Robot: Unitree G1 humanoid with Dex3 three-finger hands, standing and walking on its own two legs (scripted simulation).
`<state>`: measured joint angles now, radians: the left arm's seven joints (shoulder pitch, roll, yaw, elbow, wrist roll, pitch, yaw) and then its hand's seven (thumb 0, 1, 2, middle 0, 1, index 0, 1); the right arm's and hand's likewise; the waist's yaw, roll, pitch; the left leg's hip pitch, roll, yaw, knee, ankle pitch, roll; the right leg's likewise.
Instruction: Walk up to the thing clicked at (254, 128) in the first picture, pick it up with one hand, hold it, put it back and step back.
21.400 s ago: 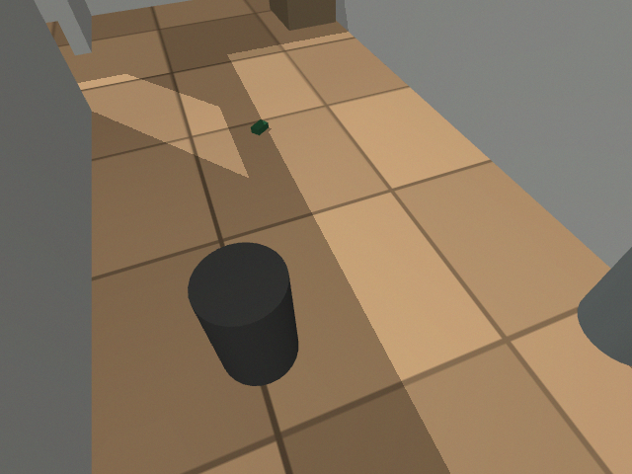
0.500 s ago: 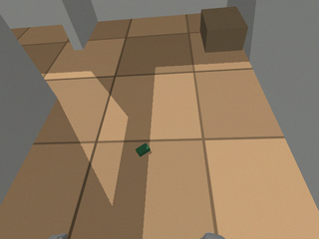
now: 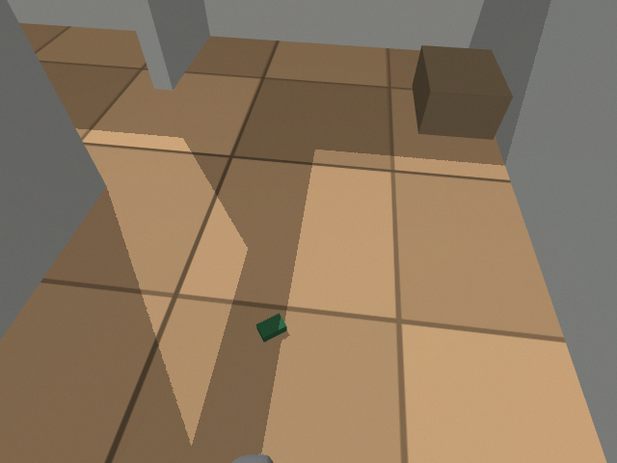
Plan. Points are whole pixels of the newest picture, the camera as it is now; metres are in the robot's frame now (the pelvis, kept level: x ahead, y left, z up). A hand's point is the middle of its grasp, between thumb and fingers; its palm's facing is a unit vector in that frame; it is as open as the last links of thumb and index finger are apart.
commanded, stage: walk up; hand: left
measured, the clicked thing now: (271, 327) +0.64 +0.19 -0.74
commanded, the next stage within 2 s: none
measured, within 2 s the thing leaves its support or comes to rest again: neither
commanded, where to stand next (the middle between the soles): +0.22 -0.02 m, yaw -2 degrees
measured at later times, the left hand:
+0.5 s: hand (169, 419) +0.19 +0.23 -0.11, palm faces -0.05 -0.90 -0.44, open 7.4 cm
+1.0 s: hand (173, 411) +0.21 +0.24 -0.15, palm faces -0.02 -0.95 -0.32, open 7.4 cm
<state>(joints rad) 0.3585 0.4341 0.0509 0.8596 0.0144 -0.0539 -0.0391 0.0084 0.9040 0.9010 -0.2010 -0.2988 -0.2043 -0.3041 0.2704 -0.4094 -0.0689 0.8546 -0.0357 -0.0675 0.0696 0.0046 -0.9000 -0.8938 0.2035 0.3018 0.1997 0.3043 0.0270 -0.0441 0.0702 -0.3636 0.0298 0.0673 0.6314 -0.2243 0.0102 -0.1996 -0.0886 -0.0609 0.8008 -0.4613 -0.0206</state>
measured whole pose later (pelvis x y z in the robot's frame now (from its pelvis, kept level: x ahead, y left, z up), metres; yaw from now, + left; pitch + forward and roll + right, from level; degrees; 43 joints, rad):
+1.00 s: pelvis +0.15 -0.01 +0.01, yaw +0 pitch -3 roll -1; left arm 0.19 0.37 0.00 1.04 0.01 -0.01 -0.02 0.01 0.91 0.90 -0.20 -0.30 -0.20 -0.30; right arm 0.15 -0.36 0.00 1.01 -0.01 0.01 0.03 0.00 -0.90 -0.89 0.20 0.30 0.20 0.30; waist 0.02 -0.01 0.05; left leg -0.29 0.04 0.00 0.61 -0.27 -0.01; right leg -0.27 -0.03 -0.04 0.56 -0.24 0.02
